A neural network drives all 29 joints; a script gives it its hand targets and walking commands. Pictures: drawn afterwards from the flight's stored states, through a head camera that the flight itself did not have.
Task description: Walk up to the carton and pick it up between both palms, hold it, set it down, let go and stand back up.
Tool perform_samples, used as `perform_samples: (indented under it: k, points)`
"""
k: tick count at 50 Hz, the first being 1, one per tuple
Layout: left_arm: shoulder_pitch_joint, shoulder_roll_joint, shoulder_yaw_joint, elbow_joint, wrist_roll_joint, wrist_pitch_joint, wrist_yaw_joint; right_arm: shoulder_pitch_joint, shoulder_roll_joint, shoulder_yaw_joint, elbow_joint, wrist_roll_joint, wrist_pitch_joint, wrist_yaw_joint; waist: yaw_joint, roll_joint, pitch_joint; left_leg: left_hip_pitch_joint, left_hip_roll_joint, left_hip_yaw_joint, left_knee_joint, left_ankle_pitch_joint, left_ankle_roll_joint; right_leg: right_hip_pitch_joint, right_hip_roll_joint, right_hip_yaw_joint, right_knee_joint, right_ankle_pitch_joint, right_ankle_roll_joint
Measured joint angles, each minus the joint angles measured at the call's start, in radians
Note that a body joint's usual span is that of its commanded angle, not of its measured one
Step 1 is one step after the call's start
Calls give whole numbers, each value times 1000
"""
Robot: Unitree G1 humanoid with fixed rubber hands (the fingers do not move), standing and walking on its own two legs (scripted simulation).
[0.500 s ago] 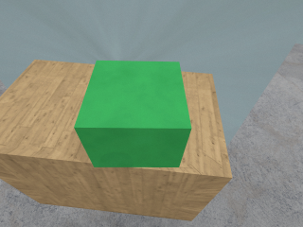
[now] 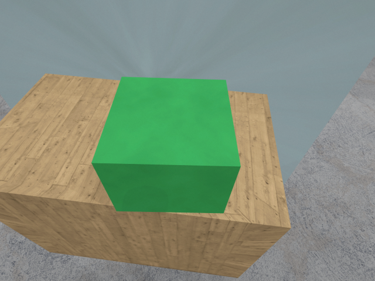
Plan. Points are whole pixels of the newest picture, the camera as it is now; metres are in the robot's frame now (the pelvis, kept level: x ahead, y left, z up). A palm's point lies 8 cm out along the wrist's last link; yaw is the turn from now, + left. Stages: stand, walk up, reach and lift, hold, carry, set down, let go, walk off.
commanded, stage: walk up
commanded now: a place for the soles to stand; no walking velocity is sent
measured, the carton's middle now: (172, 144) +0.44 +0.04 +0.02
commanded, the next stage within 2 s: reach and lift in 0.18 s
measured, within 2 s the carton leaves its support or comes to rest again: neither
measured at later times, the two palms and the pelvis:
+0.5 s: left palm (83, 278) +0.15 +0.23 -0.09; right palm (300, 275) +0.15 -0.26 -0.10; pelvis -0.04 -0.02 -0.02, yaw +0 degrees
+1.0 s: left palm out of the picture +0.10 +0.24 -0.07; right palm out of the picture +0.08 -0.23 -0.08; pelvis -0.06 -0.02 +0.00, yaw -1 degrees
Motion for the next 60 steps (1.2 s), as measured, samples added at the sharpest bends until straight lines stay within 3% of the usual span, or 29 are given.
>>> perform_samples:
  k: [10, 13, 16, 18, 21, 22, 25, 30, 37, 42, 49, 55, 60]
  points:
    - [4, -1, 2, 0, -5, 24, -3, -1, 4, -9, 11, -10, -1, 2, 0, 0, -4, -8, -2, -7, 4, -1, -1, -4, -2, -8, 2, -2, 0]
    - [-62, 29, 25, -155, -39, 277, -26, -117, 19, -105, -21, -77, 23, 55, -14, -12, -11, -160, 2, -8, 164, -56, -8, -154, -4, -9, 158, -58, -3]
    - [-181, 54, 61, -337, 1, 494, -50, -256, 0, -102, -99, -44, 66, 85, -10, -16, 7, -273, 14, -13, 311, -110, -14, -262, 4, -11, 292, -103, -5]
    - [-249, 56, 89, -446, 34, 586, -70, -346, -24, -68, -115, 16, 82, 82, -12, -9, 17, -318, 26, -22, 385, -136, -23, -298, 14, -19, 350, -121, -5]
    - [-274, 35, 133, -588, 70, 652, -110, -416, -45, -7, -160, 109, 92, 62, -19, 7, 50, -296, 48, -31, 414, -150, -22, -267, 36, -28, 355, -121, -18]
    - [-257, 25, 141, -627, 81, 659, -121, -412, -47, 9, -185, 130, 93, 54, -20, 10, 60, -265, 55, -30, 390, -84, -32, -234, 43, -30, 325, -68, -24]
    - [-166, 6, 142, -691, 98, 650, -127, -330, -32, 25, -285, 135, 116, 24, -22, -8, 77, -152, 53, -20, 285, -96, -36, -133, 43, -24, 236, -66, -30]
    - [-43, 19, 138, -658, 89, 569, -100, -156, 18, -6, -402, 68, 129, 16, -9, -37, 74, -91, 39, -19, 148, -22, -39, -84, 32, -27, 136, -19, -34]
    - [-71, 91, 150, -605, 12, 434, -72, -97, 120, -52, -451, -2, 66, -7, 12, -37, 89, -162, 55, -14, 188, -15, -44, -157, 47, -22, 166, -2, -45]
    - [-95, 106, 147, -627, -30, 390, -67, -87, 160, -34, -506, 7, 45, -25, 6, -39, 111, -100, 54, -5, 127, 18, -46, -99, 47, -13, 110, 31, -44]
    - [-56, 61, 152, -605, -25, 327, -66, -23, 122, -28, -564, 7, 41, -17, 9, -36, 95, 3, 39, 14, 8, 70, -32, -9, 37, 3, 13, 74, -33]
    - [-50, 36, 166, -551, -20, 227, -65, 0, 79, -37, -590, 16, 26, -14, 26, -10, 81, 9, 43, 16, 26, 56, -15, 5, 40, 5, 10, 74, -28]
    - [-107, 59, 130, -487, -81, 156, -70, -61, 88, -41, -570, 24, 9, -29, 29, 10, 60, -15, 48, 7, 70, 32, -18, -11, 44, -4, 42, 55, -31]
